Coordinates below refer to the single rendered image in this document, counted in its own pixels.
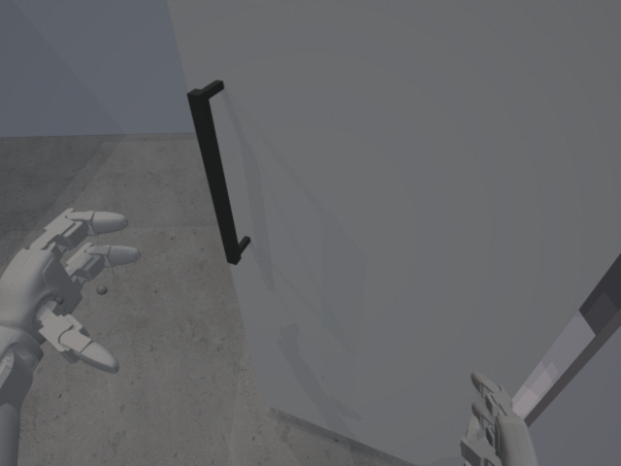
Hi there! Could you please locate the left robot hand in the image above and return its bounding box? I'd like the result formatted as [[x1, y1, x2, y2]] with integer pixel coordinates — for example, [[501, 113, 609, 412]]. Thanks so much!
[[0, 208, 141, 374]]

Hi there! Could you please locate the fridge door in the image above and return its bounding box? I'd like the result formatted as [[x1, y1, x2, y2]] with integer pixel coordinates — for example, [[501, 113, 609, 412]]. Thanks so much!
[[167, 0, 621, 466]]

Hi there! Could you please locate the robot left forearm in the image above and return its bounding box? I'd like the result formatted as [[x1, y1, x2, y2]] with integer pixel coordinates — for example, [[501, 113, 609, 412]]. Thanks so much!
[[0, 324, 44, 466]]

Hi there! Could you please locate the handle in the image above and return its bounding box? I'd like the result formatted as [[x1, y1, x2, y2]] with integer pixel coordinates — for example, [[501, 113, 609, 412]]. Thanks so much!
[[187, 80, 250, 265]]

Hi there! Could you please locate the right robot hand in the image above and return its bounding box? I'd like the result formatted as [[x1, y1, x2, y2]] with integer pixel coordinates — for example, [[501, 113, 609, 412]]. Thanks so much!
[[461, 371, 539, 466]]

